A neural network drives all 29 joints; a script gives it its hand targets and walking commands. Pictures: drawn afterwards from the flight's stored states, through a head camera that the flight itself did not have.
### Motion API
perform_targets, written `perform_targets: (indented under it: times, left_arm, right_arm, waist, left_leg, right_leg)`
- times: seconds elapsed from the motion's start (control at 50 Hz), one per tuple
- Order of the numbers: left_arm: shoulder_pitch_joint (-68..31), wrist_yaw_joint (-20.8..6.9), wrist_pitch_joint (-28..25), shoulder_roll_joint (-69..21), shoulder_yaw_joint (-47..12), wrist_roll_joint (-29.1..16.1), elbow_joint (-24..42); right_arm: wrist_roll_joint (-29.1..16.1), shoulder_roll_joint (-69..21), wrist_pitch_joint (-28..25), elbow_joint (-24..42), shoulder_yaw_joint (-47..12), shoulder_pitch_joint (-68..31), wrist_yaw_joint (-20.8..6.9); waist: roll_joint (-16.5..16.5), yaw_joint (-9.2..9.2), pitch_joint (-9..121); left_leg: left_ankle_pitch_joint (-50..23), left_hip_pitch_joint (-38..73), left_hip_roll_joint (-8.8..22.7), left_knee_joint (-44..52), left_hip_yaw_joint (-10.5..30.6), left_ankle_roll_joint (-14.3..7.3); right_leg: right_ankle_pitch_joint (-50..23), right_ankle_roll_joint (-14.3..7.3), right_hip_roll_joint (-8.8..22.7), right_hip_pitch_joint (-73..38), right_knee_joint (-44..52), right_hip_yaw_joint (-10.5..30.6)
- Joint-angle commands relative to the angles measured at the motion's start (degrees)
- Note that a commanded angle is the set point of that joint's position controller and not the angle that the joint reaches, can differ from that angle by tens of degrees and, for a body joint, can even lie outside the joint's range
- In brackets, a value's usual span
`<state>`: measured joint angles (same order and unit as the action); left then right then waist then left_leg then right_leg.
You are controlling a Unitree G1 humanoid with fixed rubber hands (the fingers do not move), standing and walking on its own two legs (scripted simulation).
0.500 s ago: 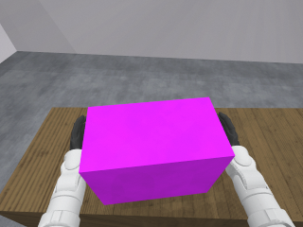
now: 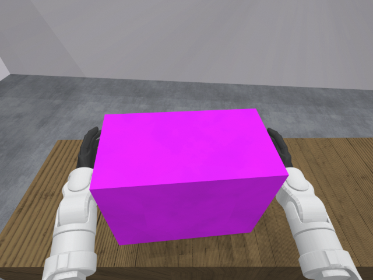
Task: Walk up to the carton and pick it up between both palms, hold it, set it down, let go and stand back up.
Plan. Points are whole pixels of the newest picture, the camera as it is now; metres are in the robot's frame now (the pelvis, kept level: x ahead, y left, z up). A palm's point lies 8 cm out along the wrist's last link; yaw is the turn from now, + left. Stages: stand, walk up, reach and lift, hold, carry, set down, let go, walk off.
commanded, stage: reach and lift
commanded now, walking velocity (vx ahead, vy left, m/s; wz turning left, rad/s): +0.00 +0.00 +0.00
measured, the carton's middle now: (185, 179) +0.34 +0.02 +0.08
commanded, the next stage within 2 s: hold in 1.10 s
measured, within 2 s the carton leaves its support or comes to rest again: neither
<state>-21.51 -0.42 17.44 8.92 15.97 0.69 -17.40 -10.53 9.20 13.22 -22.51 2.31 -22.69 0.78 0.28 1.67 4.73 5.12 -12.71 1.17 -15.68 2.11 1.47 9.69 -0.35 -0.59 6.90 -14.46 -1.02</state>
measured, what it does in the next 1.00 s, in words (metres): stands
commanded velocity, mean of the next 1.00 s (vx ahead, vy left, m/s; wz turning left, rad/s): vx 0.00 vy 0.00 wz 0.00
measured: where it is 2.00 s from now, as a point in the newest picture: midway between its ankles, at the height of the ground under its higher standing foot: outside the picture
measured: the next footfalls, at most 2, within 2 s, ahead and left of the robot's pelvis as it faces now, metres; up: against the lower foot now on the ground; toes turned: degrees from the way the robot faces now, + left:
none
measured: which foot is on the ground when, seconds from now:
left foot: down 0.00-1.00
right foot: down 0.00-1.00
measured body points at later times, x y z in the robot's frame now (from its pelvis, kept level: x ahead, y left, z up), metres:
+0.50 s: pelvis +0.00 +0.01 +0.00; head -0.02 +0.01 +0.45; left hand +0.37 +0.22 +0.14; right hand +0.36 -0.19 +0.13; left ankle +0.03 +0.13 -0.75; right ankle -0.03 -0.11 -0.75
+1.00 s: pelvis +0.00 +0.00 +0.00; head -0.03 +0.01 +0.45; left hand +0.37 +0.21 +0.16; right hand +0.36 -0.20 +0.15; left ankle +0.03 +0.13 -0.75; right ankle -0.03 -0.11 -0.75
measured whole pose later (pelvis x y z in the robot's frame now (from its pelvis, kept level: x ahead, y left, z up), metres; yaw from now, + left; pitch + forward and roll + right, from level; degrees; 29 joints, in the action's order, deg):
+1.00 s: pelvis +0.00 +0.00 +0.00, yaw -1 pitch -1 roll +0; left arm -25.7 -1.6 30.4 7.5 18.7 5.8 -10.6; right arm -14.7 11.3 20.9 -23.2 3.0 -29.1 0.5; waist 0.0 3.9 4.6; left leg 5.5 -8.6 1.0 -15.0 1.4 1.0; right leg 9.1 0.0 -0.5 2.9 -12.9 0.2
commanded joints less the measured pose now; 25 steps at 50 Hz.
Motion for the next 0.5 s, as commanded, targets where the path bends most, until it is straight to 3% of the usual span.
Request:
perform_targets:
  times: [0.0,0.08,0.12,0.16,0.28,0.34,0.38,0.42,0.46,0.48]
  left_arm:
    - [-34.0,-8.6,-0.3,-33.1,-33.1,-4.6,11.5]
    - [-34.5,-8.6,1.3,-34.0,-33.2,-5.0,11.5]
    - [-34.5,-8.7,1.5,-33.3,-32.4,-4.7,11.6]
    - [-34.1,-8.9,2.6,-33.1,-32.3,-3.9,11.9]
    - [-33.1,-8.8,5.2,-33.1,-32.4,-4.6,13.4]
    - [-33.4,-9.2,6.6,-31.5,-29.4,-2.4,11.6]
    - [-35.0,-9.6,7.4,-32.2,-29.3,-2.5,11.9]
    - [-33.3,-9.5,7.3,-33.3,-31.1,-3.4,15.3]
    - [-33.4,-9.5,7.7,-31.8,-30.7,-3.5,16.2]
    - [-34.1,-9.8,8.0,-31.2,-30.1,-3.4,15.9]
  right_arm:
    - [-2.4,-31.7,-3.4,17.6,-23.8,-39.5,-2.5]
    - [-2.7,-31.5,-2.9,20.2,-23.3,-43.5,-3.0]
    - [-2.6,-32.1,-2.1,18.4,-23.4,-41.5,-3.0]
    - [-2.7,-30.7,-1.3,16.2,-22.7,-40.4,-3.1]
    - [-5.2,-29.2,-0.5,21.5,-23.1,-44.0,-3.3]
    - [-4.9,-28.8,1.3,16.2,-22.0,-42.0,-3.6]
    - [-5.1,-29.1,1.3,15.9,-21.4,-44.4,-4.0]
    - [-6.5,-29.7,0.5,20.0,-23.0,-44.3,-3.9]
    - [-7.1,-28.7,1.7,19.7,-23.3,-42.4,-3.2]
    - [-6.9,-28.8,2.1,20.1,-23.3,-43.3,-3.1]
  waist:
    - [2.8,1.30,19.7]
    - [1.2,0.17,21.9]
    - [0.3,0.67,21.0]
    - [1.7,1.66,20.6]
    - [1.7,1.00,21.0]
    - [1.4,0.63,16.5]
    - [1.4,0.57,16.6]
    - [2.0,1.00,22.4]
    - [1.3,2.10,21.1]
    - [0.3,1.68,20.5]
  left_leg:
    - [-10.8,16.1,-4.2,-2.1,-1.6,1.9]
    - [-8.8,15.0,-3.9,-1.2,-1.6,1.3]
    - [-8.6,15.5,-4.1,-1.0,-1.7,0.9]
    - [-9.8,16.7,-4.0,-1.1,-1.6,1.4]
    - [-12.5,16.8,-4.0,-2.3,-1.4,1.7]
    - [-7.7,15.4,-3.8,-0.1,-1.8,0.9]
    - [-7.3,15.2,-3.7,0.0,-2.0,0.7]
    - [-14.4,18.6,-3.9,-2.5,-1.5,1.2]
    - [-13.4,18.5,-4.1,-2.3,-1.6,1.4]
    - [-11.0,17.7,-4.1,-1.6,-1.8,0.9]
  right_leg:
    - [-12.4,1.7,-2.0,2.1,1.8,-0.6]
    - [-10.6,1.6,-2.3,1.7,1.7,-0.7]
    - [-12.6,1.9,-2.0,1.3,1.4,-0.5]
    - [-14.0,1.8,-2.1,1.1,1.4,-0.7]
    - [-14.8,1.1,-2.8,0.4,1.9,-0.8]
    - [-11.4,1.2,-2.3,1.3,2.4,-0.5]
    - [-10.6,1.1,-2.2,1.4,2.6,-0.3]
    - [-18.8,1.3,-2.5,-1.1,1.4,-0.3]
    - [-20.3,1.8,-2.5,-2.4,1.3,-0.2]
    - [-18.1,2.0,-2.5,-1.9,1.5,-0.3]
